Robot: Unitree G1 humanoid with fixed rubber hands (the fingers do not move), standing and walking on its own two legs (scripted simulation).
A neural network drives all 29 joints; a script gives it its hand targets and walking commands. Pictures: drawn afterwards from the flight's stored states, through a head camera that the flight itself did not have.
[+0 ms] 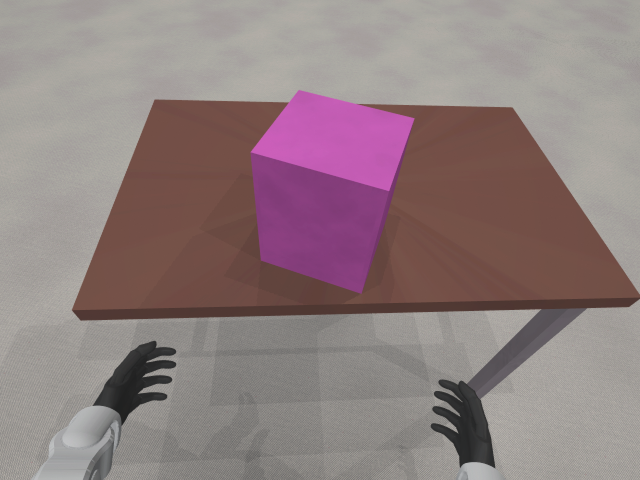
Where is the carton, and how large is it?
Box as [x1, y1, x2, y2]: [251, 90, 414, 293]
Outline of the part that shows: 298,90 251,151 251,162 261,260 361,293 385,221 414,118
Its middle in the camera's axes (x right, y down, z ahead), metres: +0.02 -0.07 +0.63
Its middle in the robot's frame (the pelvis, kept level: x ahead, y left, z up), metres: +0.52 -0.01 +0.03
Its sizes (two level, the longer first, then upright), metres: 0.186 0.171 0.238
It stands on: a table, 0.68 m high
